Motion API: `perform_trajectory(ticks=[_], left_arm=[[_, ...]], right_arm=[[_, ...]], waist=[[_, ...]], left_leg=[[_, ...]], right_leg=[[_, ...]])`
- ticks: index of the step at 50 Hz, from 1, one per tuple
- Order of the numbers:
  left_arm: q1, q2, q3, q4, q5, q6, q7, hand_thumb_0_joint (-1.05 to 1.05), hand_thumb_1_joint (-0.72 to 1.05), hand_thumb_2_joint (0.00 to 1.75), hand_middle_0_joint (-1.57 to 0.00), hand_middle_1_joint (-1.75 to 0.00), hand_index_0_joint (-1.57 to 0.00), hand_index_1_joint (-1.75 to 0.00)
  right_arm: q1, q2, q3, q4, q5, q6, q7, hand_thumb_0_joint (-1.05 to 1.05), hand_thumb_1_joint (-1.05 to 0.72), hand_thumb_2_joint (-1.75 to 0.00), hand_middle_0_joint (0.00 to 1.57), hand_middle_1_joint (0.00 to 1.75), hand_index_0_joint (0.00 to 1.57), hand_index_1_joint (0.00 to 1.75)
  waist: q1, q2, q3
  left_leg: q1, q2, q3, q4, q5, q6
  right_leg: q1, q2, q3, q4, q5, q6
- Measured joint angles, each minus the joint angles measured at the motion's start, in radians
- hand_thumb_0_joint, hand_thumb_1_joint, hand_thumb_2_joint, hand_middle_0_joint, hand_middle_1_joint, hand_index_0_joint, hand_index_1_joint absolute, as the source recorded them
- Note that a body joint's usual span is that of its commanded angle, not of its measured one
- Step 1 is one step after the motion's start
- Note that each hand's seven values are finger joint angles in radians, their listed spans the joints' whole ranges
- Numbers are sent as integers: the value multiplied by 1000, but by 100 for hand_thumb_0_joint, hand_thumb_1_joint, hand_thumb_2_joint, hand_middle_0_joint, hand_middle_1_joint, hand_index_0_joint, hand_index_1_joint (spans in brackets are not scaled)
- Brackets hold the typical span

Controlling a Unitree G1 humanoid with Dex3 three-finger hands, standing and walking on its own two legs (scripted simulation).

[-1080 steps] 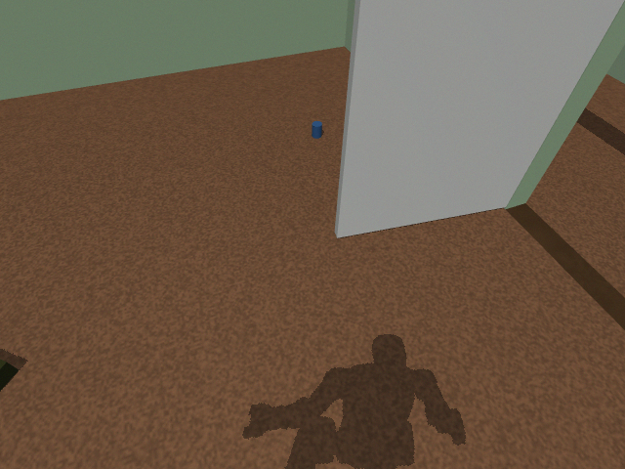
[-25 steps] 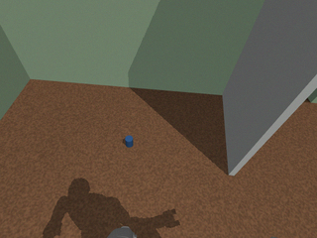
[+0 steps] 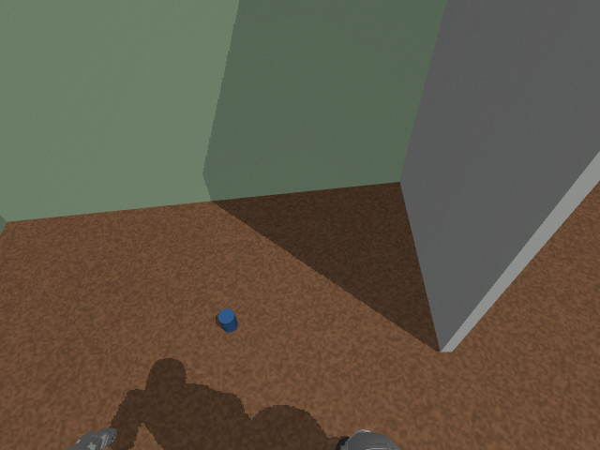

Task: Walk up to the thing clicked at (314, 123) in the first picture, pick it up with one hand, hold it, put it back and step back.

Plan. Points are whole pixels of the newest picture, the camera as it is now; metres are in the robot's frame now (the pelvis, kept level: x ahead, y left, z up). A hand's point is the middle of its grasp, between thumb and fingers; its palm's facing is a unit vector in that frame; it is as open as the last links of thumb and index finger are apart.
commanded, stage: walk up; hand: left
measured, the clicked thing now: (228, 320) +0.61 +0.26 -0.72
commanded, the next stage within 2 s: none
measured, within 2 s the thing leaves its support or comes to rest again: neither
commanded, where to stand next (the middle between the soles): +0.25 +0.02 m, yaw +3 degrees
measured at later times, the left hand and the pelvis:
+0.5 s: hand (112, 445) +0.16 +0.29 -0.15, palm faces +0.03 -0.94 -0.33, open 7.4 cm; pelvis +0.14 +0.02 +0.00, yaw +2 degrees
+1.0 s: hand (133, 397) +0.23 +0.27 -0.14, palm faces -0.02 -0.92 -0.40, open 7.4 cm; pelvis +0.17 +0.00 +0.00, yaw +0 degrees
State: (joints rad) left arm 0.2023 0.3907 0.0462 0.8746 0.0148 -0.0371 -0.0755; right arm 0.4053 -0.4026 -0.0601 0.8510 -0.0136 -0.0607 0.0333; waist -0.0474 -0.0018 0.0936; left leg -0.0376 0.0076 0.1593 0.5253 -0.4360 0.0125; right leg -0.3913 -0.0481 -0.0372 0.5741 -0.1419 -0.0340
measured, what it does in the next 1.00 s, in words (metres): walks ahead: left foot, then right foot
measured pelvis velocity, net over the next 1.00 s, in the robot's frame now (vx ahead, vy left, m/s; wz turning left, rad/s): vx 0.17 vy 0.00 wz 0.01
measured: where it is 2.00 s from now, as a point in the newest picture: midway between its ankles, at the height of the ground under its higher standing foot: outside the picture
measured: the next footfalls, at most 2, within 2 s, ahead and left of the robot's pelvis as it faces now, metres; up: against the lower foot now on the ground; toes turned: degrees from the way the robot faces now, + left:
left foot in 0.46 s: +0.24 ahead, +0.13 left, +0.00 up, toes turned +3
right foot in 0.86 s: +0.25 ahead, -0.13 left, +0.00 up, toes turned +0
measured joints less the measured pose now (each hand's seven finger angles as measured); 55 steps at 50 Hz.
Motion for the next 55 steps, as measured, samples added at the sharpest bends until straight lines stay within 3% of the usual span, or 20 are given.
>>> perform_trajectory(ticks=[2, 5, 8, 13, 20, 23, 25, 29, 32, 36, 40, 43, 45, 49, 52, 55], left_arm=[[-19, -21, -1, -12, 5, -21, 7, 0, 90, 90, -20, -30, -20, -30], [-22, -27, -5, -39, -8, -38, 17, 0, 90, 90, -20, -30, -20, -30], [2, -38, -12, -45, -18, -39, 30, 0, 90, 90, -21, -30, -20, -30], [60, -36, -14, -35, -10, -34, 31, 0, 90, 90, -21, -30, -21, -30], [109, 5, 5, -44, 8, -14, 18, 0, 90, 90, -21, -30, -21, -30], [125, 26, 4, -40, 3, 0, 22, 0, 90, 90, -21, -30, -20, -30], [117, 40, 4, -21, -3, 17, 31, 0, 90, 90, -21, -30, -20, -30], [101, 27, -11, 6, -5, 43, 46, 1, 90, 90, -20, -30, -20, -30], [84, 30, -15, 13, -10, 46, 46, 1, 90, 90, -20, -30, -20, -30], [67, 30, -15, 26, -15, 43, 50, 0, 90, 90, -20, -30, -20, -30], [57, 22, -16, 58, -15, 38, 56, 0, 90, 90, -20, -30, -20, -30], [48, 18, -15, 82, -11, 29, 64, 0, 90, 90, -20, -30, -20, -30], [33, -7, -15, 103, -3, 19, 72, 0, 90, 90, -20, -30, -20, -30], [12, -27, -36, 115, 1, 14, 67, 0, 90, 90, -20, -30, -20, -30], [-24, -38, -46, 125, -2, 16, 66, 0, 90, 90, -20, -30, -20, -30], [-60, -41, -48, 136, -7, 19, 64, 0, 90, 90, -21, -30, -20, -30]], right_arm=[[-13, -4, 0, 6, 3, 9, -5, 0, -90, -90, 20, 30, 20, 30], [-34, 14, 21, 16, 5, 20, -7, 0, -90, -90, 20, 30, 20, 30], [-58, 9, 26, 15, 13, 20, -1, 0, -90, -90, 20, 30, 20, 30], [-85, -15, 7, 3, 7, 17, 11, 0, -90, -90, 20, 30, 20, 30], [-64, -21, -7, 42, -10, 16, 15, 0, -91, -90, 20, 30, 20, 30], [-66, -17, -6, 52, -14, 2, 2, 0, -90, -90, 20, 30, 20, 30], [-86, 6, -4, 54, -18, -11, -12, 0, -90, -90, 20, 30, 20, 30], [-117, 27, 13, 17, -9, -21, -17, 0, -90, -90, 20, 30, 20, 30], [-122, 43, 28, -1, -1, -26, -24, 0, -90, -90, 20, 30, 20, 30], [-138, 45, 38, 0, -1, -12, -28, 0, -90, -90, 20, 30, 20, 30], [-170, 33, 39, 3, -4, 9, -27, 0, -90, -90, 20, 30, 20, 30], [-193, 22, 40, 9, 4, 28, -24, 0, -90, -90, 20, 30, 20, 30], [-218, 10, 37, 32, 15, 46, -27, 0, -90, -90, 20, 30, 20, 30], [-241, 21, 44, 75, 24, 60, -30, 0, -90, -90, 20, 30, 20, 30], [-253, 27, 47, 112, 26, 56, -23, 0, -90, -90, 20, 30, 20, 30], [-254, 39, 53, 155, 19, 57, -17, 0, -90, -90, 20, 30, 20, 30]], waist=[[-3, 50, 20], [24, 30, 23], [42, 32, 14], [52, 52, 0], [78, 25, -26], [85, 1, -29], [82, -57, -15], [60, -58, 6], [54, -71, 15], [54, -70, 20], [55, -48, 17], [55, -22, 12], [57, 35, 20], [66, 47, 4], [57, 52, 9], [55, 36, 5]], left_leg=[[-51, 46, -38, 169, -28, 19], [-185, 7, -103, 465, -63, 29], [-300, 7, -151, 557, -4, 27], [-422, 51, -208, 472, 131, 2], [-409, 81, -149, 177, 197, -26], [-334, 58, -128, 57, 261, -12], [-321, 18, -102, 74, 244, 5], [-298, 30, -101, 83, 210, 23], [-258, 27, -98, 30, 226, 22], [-230, 23, -91, 6, 224, 22], [-240, 27, -75, 52, 189, 16], [-272, 35, -74, 132, 143, 3], [-286, 68, -94, 182, 117, -6], [-272, 24, -122, 170, 4, 5], [-244, 19, -119, 84, 169, -6], [-219, 12, -114, 37, 196, -17]], right_leg=[[17, 34, -32, 34, -34, -4], [47, 25, -25, 52, -78, -17], [111, 29, -23, -19, -68, -16], [188, 55, -30, -110, -58, -19], [231, 57, -65, -98, -131, -8], [216, 46, -67, -9, -205, 15], [182, 2, -43, 100, -252, 9], [59, 47, 24, 375, -363, -3], [-4, 41, 69, 427, -321, 0], [-30, 9, 93, 358, -249, 23], [7, -15, 64, 206, -203, 41], [79, 0, 37, 77, -147, 36], [99, 31, 18, 62, -139, 47], [89, 15, 29, 69, -143, 45], [101, 5, 24, 47, -131, 52], [119, -3, 27, 15, -115, 57]])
